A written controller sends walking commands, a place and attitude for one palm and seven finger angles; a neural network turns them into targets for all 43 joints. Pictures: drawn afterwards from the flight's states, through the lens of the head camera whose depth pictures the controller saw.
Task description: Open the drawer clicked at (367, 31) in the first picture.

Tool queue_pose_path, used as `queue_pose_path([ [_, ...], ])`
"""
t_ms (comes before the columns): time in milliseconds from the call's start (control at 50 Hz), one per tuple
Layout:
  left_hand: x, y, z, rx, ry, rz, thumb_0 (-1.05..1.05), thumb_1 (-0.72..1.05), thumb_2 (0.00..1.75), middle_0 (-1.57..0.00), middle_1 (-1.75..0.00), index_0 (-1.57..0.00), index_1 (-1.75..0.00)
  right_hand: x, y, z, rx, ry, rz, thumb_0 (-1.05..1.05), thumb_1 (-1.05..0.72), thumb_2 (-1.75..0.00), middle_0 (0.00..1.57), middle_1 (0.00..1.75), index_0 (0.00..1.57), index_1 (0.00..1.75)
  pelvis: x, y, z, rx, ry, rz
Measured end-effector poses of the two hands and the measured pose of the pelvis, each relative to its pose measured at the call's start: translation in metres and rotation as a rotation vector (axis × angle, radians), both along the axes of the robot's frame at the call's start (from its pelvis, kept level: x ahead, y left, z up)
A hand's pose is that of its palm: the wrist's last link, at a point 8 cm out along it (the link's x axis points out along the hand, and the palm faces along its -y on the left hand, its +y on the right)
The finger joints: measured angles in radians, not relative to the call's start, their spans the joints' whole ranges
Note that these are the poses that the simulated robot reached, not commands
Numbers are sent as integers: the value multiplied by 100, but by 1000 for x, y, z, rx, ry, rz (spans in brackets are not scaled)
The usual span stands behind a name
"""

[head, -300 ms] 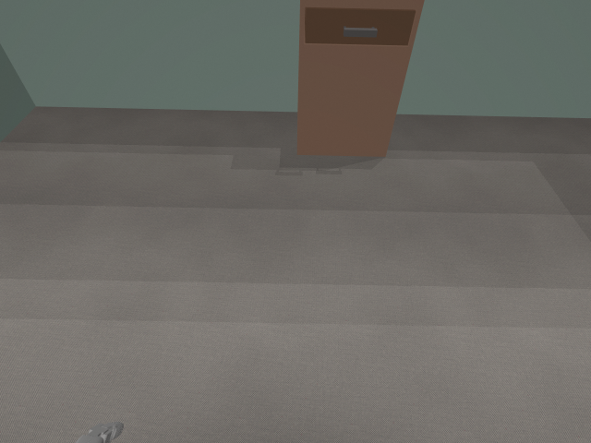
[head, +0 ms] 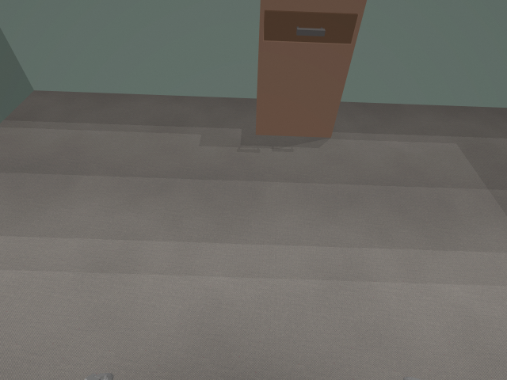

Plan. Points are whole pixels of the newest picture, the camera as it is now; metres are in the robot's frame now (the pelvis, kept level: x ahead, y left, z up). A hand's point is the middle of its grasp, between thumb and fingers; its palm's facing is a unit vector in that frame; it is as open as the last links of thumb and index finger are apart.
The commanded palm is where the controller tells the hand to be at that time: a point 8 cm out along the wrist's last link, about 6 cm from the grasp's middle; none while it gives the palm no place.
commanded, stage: stand and wait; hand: left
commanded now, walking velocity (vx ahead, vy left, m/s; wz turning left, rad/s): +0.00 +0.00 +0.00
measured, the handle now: (310, 30) +1.70 -0.19 -0.09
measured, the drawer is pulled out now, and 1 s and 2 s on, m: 0.00 0.00 0.00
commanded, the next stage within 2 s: look at it before walking up in 0.52 s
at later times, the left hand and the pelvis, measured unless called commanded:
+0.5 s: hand out of the picture +0.06 +0.24 -0.15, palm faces -0.03 -0.94 -0.33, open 7.4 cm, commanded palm none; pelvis -0.01 +0.00 +0.00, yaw +0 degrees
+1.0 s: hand out of the picture +0.07 +0.24 -0.15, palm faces -0.04 -0.94 -0.33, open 7.4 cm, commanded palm none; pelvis -0.01 +0.00 +0.01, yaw +0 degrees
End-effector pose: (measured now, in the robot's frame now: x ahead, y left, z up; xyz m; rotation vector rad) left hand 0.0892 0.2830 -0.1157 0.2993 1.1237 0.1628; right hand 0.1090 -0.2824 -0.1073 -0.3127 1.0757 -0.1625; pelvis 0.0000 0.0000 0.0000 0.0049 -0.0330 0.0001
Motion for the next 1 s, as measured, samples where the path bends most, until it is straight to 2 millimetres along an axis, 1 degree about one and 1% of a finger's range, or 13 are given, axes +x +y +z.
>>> queue_pose_path([
  [220,-30,5,-2,12,74,26,1,91,90,-20,-30,-20,-30,-37,-12,-4,-16,93,-34,1,-90,-89,20,30,21,30,-8,-3,2,-2,-6,1],
  [320,-37,6,-1,18,89,29,1,91,90,-20,-30,-20,-30,-50,-15,-7,-16,125,-44,1,-90,-89,20,30,21,30,-12,-4,3,-2,-7,2],
  [420,-39,6,0,21,93,27,1,91,90,-20,-30,-20,-30,-58,-15,-8,-11,140,-51,1,-90,-89,20,30,21,30,-14,-4,4,-2,-6,1],
  [640,-33,3,0,16,79,16,1,91,90,-20,-30,-20,-30,-59,-14,-8,-2,139,-56,1,-90,-89,20,30,21,30,-15,-5,5,-2,-3,-2],
  [1000,-25,2,-1,12,86,13,1,91,90,-20,-30,-20,-30,-47,-15,-5,-10,129,-57,1,-90,-89,20,30,21,30,-8,-4,6,-1,1,-7],
])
